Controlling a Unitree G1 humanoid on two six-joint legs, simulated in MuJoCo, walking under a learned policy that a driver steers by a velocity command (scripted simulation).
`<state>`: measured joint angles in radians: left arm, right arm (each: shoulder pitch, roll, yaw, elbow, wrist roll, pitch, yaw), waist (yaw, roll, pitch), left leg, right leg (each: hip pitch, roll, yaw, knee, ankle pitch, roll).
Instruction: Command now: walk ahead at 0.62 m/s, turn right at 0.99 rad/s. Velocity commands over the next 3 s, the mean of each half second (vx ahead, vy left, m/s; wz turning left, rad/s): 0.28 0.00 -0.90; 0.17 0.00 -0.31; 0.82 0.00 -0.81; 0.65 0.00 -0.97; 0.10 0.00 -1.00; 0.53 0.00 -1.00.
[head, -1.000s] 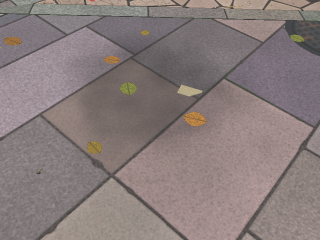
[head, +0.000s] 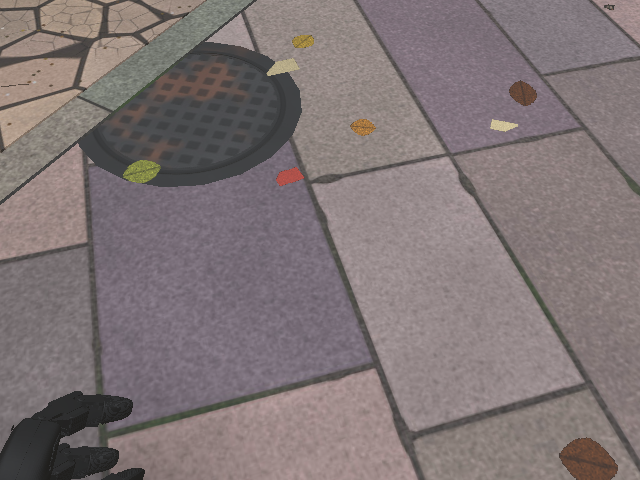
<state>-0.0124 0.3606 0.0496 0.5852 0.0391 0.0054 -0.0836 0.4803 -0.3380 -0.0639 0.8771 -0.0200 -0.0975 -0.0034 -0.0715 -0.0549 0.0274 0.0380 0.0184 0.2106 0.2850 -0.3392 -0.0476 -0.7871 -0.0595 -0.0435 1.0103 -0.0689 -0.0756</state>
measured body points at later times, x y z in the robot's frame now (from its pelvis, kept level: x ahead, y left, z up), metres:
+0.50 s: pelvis +0.25 +0.01 +0.00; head +0.30 -0.02 +0.45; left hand +0.43 +0.25 -0.11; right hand +0.33 -0.30 -0.10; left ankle +0.41 +0.13 -0.68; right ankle +0.27 -0.04 -0.73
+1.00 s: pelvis +0.34 +0.03 +0.02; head +0.35 +0.03 +0.47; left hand +0.59 +0.18 -0.11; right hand +0.23 -0.24 -0.10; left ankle +0.38 +0.12 -0.73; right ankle +0.23 -0.05 -0.68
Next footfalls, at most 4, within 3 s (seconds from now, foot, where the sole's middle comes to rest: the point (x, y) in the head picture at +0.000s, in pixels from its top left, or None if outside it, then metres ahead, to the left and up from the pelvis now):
0.12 right None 0.31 -0.05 -0.77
0.66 left None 0.41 0.09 -0.77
1.22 right None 0.34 -0.16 -0.77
1.64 left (511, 349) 0.73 -0.47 -0.77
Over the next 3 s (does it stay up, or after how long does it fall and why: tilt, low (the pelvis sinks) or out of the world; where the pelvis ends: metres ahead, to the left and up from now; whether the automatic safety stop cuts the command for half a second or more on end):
stays up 0.57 -0.86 0.00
